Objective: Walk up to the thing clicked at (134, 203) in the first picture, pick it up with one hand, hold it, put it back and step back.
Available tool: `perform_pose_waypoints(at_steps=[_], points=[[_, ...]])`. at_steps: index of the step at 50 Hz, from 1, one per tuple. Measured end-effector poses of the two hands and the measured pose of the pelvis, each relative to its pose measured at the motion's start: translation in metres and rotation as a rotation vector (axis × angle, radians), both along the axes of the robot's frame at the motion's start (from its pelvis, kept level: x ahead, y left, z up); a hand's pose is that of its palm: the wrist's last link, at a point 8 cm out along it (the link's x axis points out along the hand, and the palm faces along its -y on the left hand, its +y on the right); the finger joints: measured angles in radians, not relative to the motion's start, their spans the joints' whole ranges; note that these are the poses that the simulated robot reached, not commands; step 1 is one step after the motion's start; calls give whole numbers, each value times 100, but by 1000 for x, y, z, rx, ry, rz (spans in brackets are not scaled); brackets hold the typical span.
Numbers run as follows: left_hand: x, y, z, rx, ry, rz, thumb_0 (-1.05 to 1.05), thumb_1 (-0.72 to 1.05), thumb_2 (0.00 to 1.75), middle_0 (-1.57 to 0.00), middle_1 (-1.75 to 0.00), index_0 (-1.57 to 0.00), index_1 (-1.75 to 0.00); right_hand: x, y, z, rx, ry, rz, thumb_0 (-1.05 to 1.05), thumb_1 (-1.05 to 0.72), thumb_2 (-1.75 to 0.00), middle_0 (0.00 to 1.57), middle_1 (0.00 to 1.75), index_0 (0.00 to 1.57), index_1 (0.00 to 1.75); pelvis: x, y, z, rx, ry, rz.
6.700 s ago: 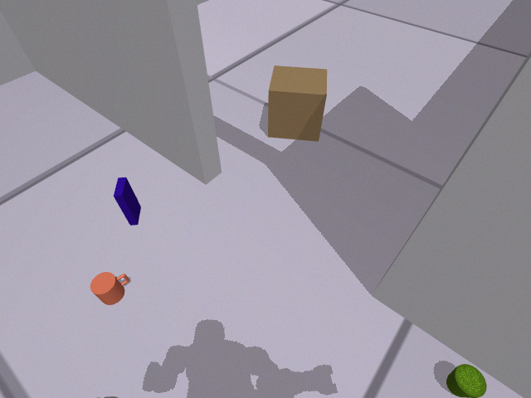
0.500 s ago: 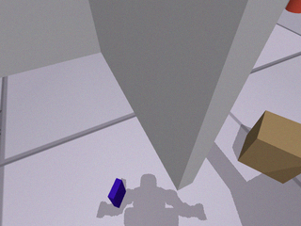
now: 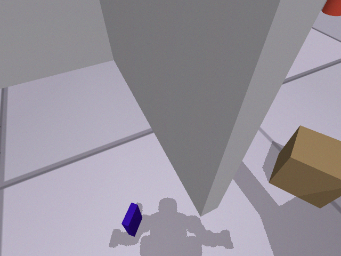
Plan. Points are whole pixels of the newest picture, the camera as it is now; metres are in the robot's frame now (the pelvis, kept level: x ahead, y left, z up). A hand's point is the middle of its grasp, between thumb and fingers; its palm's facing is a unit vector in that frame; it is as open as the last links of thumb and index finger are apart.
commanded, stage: stand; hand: left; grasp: from the side
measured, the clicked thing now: (133, 220) +0.37 +0.22 -0.67
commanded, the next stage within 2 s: go down in 0.20 s
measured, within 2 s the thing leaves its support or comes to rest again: neither
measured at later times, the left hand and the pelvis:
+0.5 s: hand out of the picture +0.14 +0.25 -0.16, palm faces +0.04 -0.95 -0.32, open 10.1 cm; pelvis -0.02 +0.00 -0.01, yaw +0 degrees
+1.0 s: hand (76, 255) +0.14 +0.28 -0.19, palm faces +0.06 -0.95 -0.32, open 17.2 cm; pelvis -0.01 +0.02 -0.06, yaw +0 degrees
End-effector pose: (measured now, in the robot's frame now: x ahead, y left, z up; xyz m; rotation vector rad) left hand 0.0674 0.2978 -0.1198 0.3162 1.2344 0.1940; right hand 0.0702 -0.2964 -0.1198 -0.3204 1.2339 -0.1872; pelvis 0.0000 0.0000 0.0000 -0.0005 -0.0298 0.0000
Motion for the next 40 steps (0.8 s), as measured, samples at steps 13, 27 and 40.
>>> perform_pose_waypoints(at_steps=[13,27,40], points=[[-2,1,-1,-2,4,-2,1,90,90,-20,-30,-21,-30,-7,1,0,1,10,-6,1,-91,-90,20,30,21,30,-1,1,0,1,-1,-3],[68,5,-10,-18,-161,10,1,50,49,-6,-10,-7,-9,-3,35,-8,48,-151,-27,1,-94,-92,20,30,21,30,-19,3,-18,-4,129,2],[64,23,-23,-7,-138,26,0,-23,11,-5,-4,-7,-4,20,56,-15,49,-286,-13,1,-86,-89,21,30,21,30,-12,18,-40,-19,199,-3]])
